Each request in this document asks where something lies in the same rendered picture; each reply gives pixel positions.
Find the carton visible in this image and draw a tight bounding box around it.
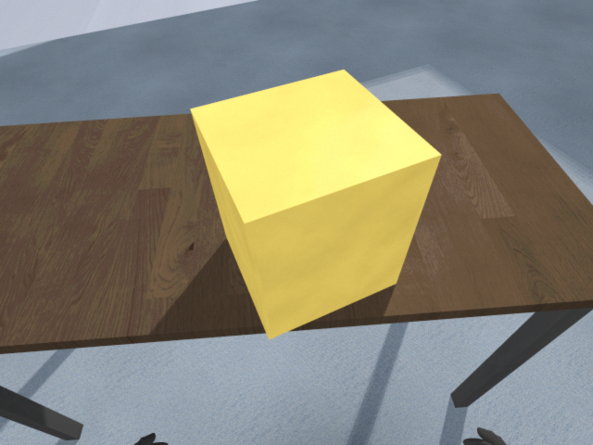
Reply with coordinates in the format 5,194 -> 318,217
190,70 -> 441,340

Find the table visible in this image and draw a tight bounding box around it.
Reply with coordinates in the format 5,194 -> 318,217
0,94 -> 593,440

